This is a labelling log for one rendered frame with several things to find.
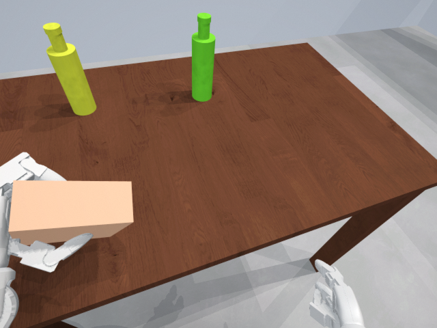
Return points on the robot left hand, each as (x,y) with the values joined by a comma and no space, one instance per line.
(39,255)

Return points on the table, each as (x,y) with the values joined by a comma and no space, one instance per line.
(285,145)

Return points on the sponge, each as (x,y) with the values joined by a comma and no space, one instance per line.
(53,211)

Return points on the robot right hand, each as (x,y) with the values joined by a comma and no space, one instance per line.
(341,307)

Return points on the robot left forearm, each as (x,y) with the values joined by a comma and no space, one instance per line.
(9,302)

